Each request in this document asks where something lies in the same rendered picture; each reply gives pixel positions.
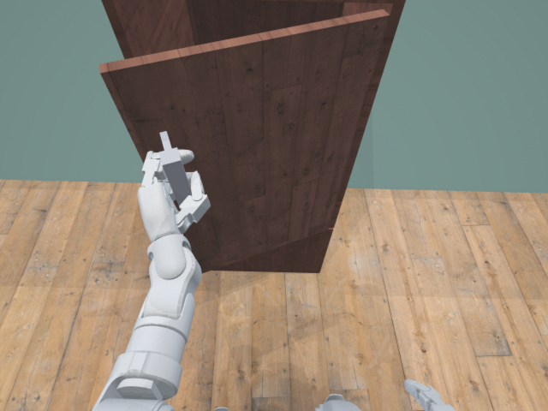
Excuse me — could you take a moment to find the cupboard door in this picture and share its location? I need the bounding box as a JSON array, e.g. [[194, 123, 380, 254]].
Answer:
[[99, 9, 390, 273]]

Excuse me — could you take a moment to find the left robot hand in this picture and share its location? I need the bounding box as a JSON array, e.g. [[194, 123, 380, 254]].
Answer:
[[138, 150, 211, 243]]

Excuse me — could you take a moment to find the robot right shin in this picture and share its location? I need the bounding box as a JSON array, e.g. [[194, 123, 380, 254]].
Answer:
[[325, 394, 344, 402]]

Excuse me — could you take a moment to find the left robot forearm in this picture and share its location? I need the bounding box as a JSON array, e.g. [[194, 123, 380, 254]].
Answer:
[[92, 234, 202, 411]]

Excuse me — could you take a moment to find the handle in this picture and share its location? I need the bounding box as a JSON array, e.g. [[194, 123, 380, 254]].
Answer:
[[159, 131, 192, 210]]

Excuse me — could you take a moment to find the right robot hand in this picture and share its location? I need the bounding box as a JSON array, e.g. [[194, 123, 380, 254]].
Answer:
[[404, 379, 455, 411]]

